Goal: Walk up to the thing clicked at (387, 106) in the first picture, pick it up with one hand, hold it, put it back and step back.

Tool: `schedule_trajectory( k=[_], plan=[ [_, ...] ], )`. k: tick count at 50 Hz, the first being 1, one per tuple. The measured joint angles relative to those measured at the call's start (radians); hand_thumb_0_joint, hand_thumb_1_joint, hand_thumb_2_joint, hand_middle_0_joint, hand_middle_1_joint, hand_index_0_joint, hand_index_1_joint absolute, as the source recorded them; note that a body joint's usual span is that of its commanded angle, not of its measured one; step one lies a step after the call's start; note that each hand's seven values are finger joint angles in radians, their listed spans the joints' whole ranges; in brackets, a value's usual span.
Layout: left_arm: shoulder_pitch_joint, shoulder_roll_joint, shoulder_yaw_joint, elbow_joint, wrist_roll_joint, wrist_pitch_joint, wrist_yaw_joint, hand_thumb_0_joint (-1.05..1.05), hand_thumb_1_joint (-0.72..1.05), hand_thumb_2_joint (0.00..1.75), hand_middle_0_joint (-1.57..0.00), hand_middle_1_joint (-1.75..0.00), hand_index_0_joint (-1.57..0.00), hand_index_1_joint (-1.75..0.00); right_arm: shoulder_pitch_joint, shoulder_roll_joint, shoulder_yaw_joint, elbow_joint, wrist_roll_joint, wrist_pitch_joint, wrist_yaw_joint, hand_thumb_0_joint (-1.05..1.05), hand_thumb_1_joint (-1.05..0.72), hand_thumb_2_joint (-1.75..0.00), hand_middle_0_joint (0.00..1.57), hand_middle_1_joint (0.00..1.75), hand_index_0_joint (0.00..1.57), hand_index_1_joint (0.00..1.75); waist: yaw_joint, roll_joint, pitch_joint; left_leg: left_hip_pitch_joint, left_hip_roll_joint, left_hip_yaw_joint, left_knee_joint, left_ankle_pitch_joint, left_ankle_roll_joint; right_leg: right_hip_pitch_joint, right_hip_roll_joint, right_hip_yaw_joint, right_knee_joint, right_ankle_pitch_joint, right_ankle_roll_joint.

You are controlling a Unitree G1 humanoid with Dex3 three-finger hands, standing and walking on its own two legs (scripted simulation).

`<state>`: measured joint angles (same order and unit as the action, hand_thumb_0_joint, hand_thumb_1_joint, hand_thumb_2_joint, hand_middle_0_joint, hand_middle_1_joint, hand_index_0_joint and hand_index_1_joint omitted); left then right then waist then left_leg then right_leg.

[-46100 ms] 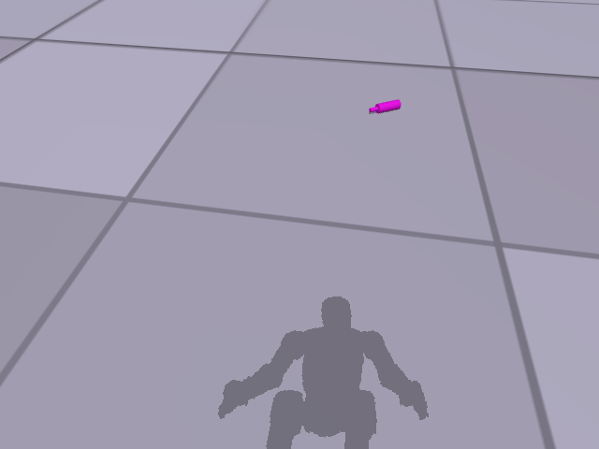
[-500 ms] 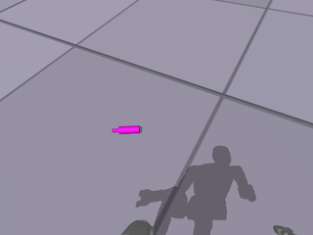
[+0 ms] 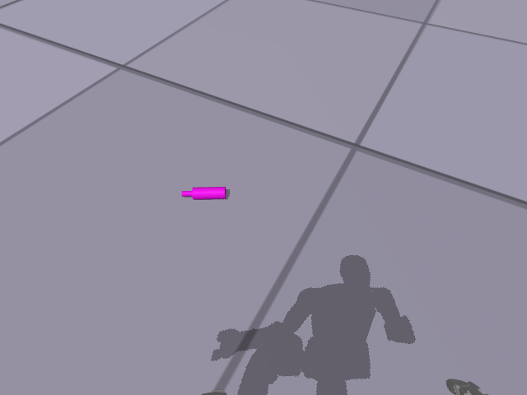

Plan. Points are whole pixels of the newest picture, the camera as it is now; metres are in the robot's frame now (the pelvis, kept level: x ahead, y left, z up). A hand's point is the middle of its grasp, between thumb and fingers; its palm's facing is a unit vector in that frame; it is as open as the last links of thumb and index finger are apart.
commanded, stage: step back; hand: left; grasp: from above
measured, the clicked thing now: (203, 193) +1.08 +0.32 -0.73
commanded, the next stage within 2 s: stand in 0.96 s
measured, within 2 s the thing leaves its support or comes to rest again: neither
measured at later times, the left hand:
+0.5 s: hand out of the picture +0.05 +0.29 -0.13, palm faces +0.03 -0.92 -0.39, open 7.4 cm
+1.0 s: hand out of the picture +0.10 +0.29 -0.14, palm faces +0.05 -0.94 -0.35, open 7.4 cm
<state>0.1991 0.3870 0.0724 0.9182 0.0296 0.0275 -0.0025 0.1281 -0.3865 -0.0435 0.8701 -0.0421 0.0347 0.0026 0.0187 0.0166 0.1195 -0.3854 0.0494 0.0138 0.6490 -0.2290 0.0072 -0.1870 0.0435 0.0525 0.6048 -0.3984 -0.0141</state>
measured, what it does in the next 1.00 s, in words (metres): stands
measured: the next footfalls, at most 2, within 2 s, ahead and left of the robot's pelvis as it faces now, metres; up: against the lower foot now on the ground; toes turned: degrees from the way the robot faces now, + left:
none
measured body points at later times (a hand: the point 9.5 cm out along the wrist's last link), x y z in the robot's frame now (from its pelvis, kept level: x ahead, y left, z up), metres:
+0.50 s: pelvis -0.02 +0.00 +0.01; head +0.00 +0.01 +0.46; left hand +0.05 +0.33 -0.11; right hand +0.04 -0.30 -0.11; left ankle -0.01 +0.13 -0.72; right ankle -0.01 -0.12 -0.72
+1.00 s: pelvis +0.02 +0.02 +0.02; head +0.05 +0.03 +0.47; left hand +0.09 +0.33 -0.11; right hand +0.15 -0.27 -0.10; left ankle +0.03 +0.14 -0.72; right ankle +0.00 -0.12 -0.72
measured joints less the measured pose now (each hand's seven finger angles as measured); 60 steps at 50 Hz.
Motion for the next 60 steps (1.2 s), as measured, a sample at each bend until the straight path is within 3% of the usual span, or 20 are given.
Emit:
schedule_trajectory(
  k=[1,3,6,10,12,14,18,21,23,26,29,31,34,36,37,40,44,60],
  plan=[
    [0.006,-0.015,0.0,0.017,0.007,-0.006,0.0,0.01,0.91,0.9,-0.2,-0.3,-0.2,-0.3,-0.004,-0.007,-0.004,0.005,0.003,0.002,-0.002,0.0,-0.9,-0.9,0.2,0.3,0.2,0.3,-0.006,0.029,0.006,-0.009,0.009,-0.027,0.029,-0.039,0.003,0.008,0.02,-0.012,-0.014,0.032,-0.003],
    [0.032,-0.024,-0.006,0.037,0.016,-0.012,-0.006,0.01,0.91,0.9,-0.2,-0.3,-0.2,-0.3,0.01,-0.003,-0.008,0.024,0.006,0.008,-0.006,0.0,-0.91,-0.9,0.2,0.3,0.2,0.3,0.007,0.026,-0.021,-0.03,-0.031,-0.073,0.095,-0.165,-0.006,-0.01,0.015,-0.003,-0.002,0.038,-0.015],
    [0.051,-0.037,-0.009,0.057,0.017,-0.02,-0.007,0.01,0.9,0.9,-0.2,-0.3,-0.2,-0.3,0.043,-0.011,-0.01,0.058,0.02,0.0,0.001,0.0,-0.91,-0.9,0.2,0.3,0.2,0.3,0.015,0.021,-0.043,-0.026,-0.077,-0.116,0.171,-0.173,-0.015,-0.01,-0.008,-0.001,-0.021,0.057,-0.013],
    [0.048,-0.039,-0.007,0.058,0.02,-0.031,-0.015,0.01,0.9,0.9,-0.2,-0.3,-0.2,-0.3,0.101,-0.019,-0.012,0.104,0.018,-0.014,0.011,0.0,-0.91,-0.9,0.2,0.3,0.2,0.3,0.012,0.019,-0.067,0.052,-0.071,-0.098,0.078,-0.193,-0.021,-0.014,-0.034,-0.027,-0.033,0.065,0.0],
    [0.037,-0.031,-0.009,0.053,0.018,-0.029,-0.018,0.01,0.9,0.9,-0.2,-0.3,-0.2,-0.3,0.12,-0.016,-0.016,0.126,0.015,-0.022,0.013,0.01,-0.91,-0.9,0.2,0.3,0.2,0.3,0.006,0.011,-0.071,0.111,-0.068,-0.075,-0.035,-0.152,-0.018,-0.022,-0.05,-0.044,-0.019,0.057,0.01],
    [0.025,-0.015,-0.012,0.052,0.013,-0.024,-0.018,0.01,0.9,0.9,-0.2,-0.3,-0.2,-0.3,0.118,0.002,-0.019,0.145,0.01,-0.031,0.012,0.01,-0.91,-0.9,0.2,0.3,0.2,0.3,0.008,-0.024,-0.054,0.139,-0.091,-0.057,-0.092,-0.037,-0.008,-0.027,-0.078,-0.031,0.006,0.045,0.017],
    [0.017,0.011,-0.011,0.073,-0.003,-0.014,-0.019,0.01,0.91,0.9,-0.2,-0.3,-0.2,-0.3,0.119,0.034,-0.012,0.137,0.002,-0.055,0.016,0.01,-0.91,-0.9,0.2,0.3,0.2,0.3,-0.007,-0.049,-0.063,0.139,-0.086,-0.042,-0.105,-0.034,0.015,-0.079,-0.058,-0.017,0.124,-0.073,-0.006],
    [0.0,0.025,-0.007,0.079,-0.007,-0.021,-0.018,0.01,0.91,0.9,-0.2,-0.3,-0.2,-0.3,0.117,0.047,-0.007,0.126,-0.001,-0.069,0.015,0.01,-0.91,-0.9,0.2,0.3,0.2,0.3,-0.022,-0.053,-0.059,0.147,-0.071,-0.042,-0.123,-0.026,0.006,-0.095,-0.055,-0.033,0.126,-0.099,-0.011],
    [-0.014,0.025,-0.005,0.079,-0.008,-0.031,-0.017,0.01,0.91,0.9,-0.2,-0.3,-0.2,-0.3,0.112,0.043,-0.006,0.123,0.002,-0.065,0.015,0.01,-0.9,-0.9,0.2,0.3,0.2,0.3,-0.029,-0.044,-0.055,0.145,-0.061,-0.046,-0.114,-0.032,-0.003,-0.078,-0.056,-0.047,0.044,-0.053,-0.011],
    [-0.037,0.01,-0.003,0.08,0.0,-0.049,-0.009,0.01,0.91,0.9,-0.2,-0.3,-0.2,-0.3,0.105,0.028,-0.005,0.125,0.017,-0.045,0.01,0.01,-0.9,-0.9,0.2,0.3,0.2,0.3,-0.033,-0.005,-0.049,0.126,-0.034,-0.07,-0.049,-0.07,-0.017,-0.032,-0.032,-0.074,-0.068,0.13,0.001],
    [-0.041,-0.006,-0.008,0.072,0.006,-0.06,-0.009,0.01,0.91,0.9,-0.2,-0.3,-0.2,-0.3,0.1,0.022,-0.004,0.139,0.02,-0.03,0.0,0.01,-0.91,-0.9,0.2,0.3,0.2,0.3,-0.021,0.003,-0.064,0.08,-0.056,-0.083,0.086,-0.215,-0.013,-0.027,-0.037,-0.082,-0.052,0.102,0.0],
    [-0.043,-0.018,-0.012,0.069,0.003,-0.063,-0.008,0.01,0.91,0.9,-0.2,-0.3,-0.2,-0.3,0.095,0.014,-0.006,0.142,0.02,-0.034,-0.001,0.01,-0.91,-0.9,0.2,0.3,0.2,0.3,-0.015,0.003,-0.066,0.06,-0.061,-0.07,0.129,-0.236,-0.013,-0.016,-0.049,-0.083,-0.056,0.092,0.003],
    [-0.05,-0.025,-0.023,0.071,0.001,-0.061,-0.009,0.01,0.91,0.9,-0.2,-0.3,-0.2,-0.3,0.083,0.005,-0.008,0.147,0.019,-0.049,0.003,0.01,-0.91,-0.9,0.2,0.3,0.2,0.3,-0.011,0.002,-0.061,0.071,-0.043,-0.039,0.04,-0.185,-0.011,-0.006,-0.065,-0.088,-0.052,0.079,0.017],
    [-0.057,-0.022,-0.029,0.073,-0.004,-0.052,-0.011,0.01,0.9,0.9,-0.2,-0.3,-0.2,-0.3,0.072,0.004,-0.012,0.151,0.014,-0.058,0.003,0.01,-0.91,-0.9,0.2,0.3,0.2,0.3,-0.014,-0.007,-0.053,0.105,-0.042,-0.024,-0.066,-0.037,-0.01,-0.009,-0.079,-0.09,-0.019,0.053,0.029],
    [-0.061,-0.018,-0.031,0.075,-0.008,-0.046,-0.01,0.01,0.9,0.9,-0.2,-0.3,-0.2,-0.3,0.062,0.012,-0.014,0.157,0.011,-0.061,0.0,0.01,-0.91,-0.9,0.2,0.3,0.2,0.3,-0.01,-0.024,-0.046,0.115,-0.054,-0.012,-0.075,-0.01,-0.006,-0.012,-0.093,-0.08,0.001,0.04,0.035],
    [-0.067,-0.011,-0.035,0.093,-0.022,-0.029,-0.006,0.01,0.91,0.9,-0.2,-0.3,-0.2,-0.3,0.039,0.03,-0.004,0.164,0.013,-0.063,0.002,0.01,-0.91,-0.9,0.2,0.3,0.2,0.3,-0.005,-0.044,-0.051,0.119,-0.058,0.003,-0.07,-0.041,0.005,-0.013,-0.088,-0.051,-0.001,0.026,0.016],
    [-0.078,-0.006,-0.04,0.122,-0.023,-0.035,-0.003,0.01,0.91,0.9,-0.2,-0.3,-0.2,-0.3,-0.003,0.052,0.014,0.176,0.018,-0.058,0.001,0.01,-0.91,-0.9,0.2,0.3,0.2,0.3,-0.002,-0.042,-0.052,0.134,-0.039,0.004,-0.095,-0.043,-0.001,0.02,-0.069,-0.048,-0.077,0.068,0.039],
    [-0.121,-0.039,-0.072,0.19,-0.024,-0.041,-0.002,0.01,0.91,0.9,-0.2,-0.3,-0.2,-0.3,-0.105,0.051,0.03,0.229,0.039,-0.052,0.003,0.0,-0.91,-0.9,0.2,0.3,0.2,0.3,-0.014,-0.014,-0.052,0.232,-0.037,0.006,-0.278,0.049,-0.012,0.113,-0.066,-0.048,-0.253,0.158,0.037]
  ],
)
